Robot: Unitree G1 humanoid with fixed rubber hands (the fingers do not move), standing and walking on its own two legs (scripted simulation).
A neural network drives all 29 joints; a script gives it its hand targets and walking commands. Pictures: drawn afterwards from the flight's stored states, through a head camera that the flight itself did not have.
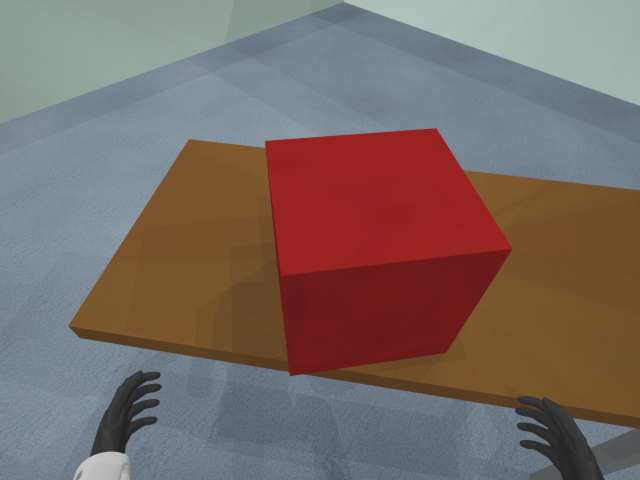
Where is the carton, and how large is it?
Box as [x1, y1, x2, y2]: [265, 128, 511, 375]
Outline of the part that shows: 435,128 265,141 276,258 290,375 445,352 511,250 510,245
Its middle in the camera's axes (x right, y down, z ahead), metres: +0.06 +0.02 +0.55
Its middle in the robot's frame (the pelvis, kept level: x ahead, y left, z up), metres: +0.41 -0.03 +0.04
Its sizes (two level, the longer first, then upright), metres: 0.242 0.224 0.252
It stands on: a table, 0.69 m high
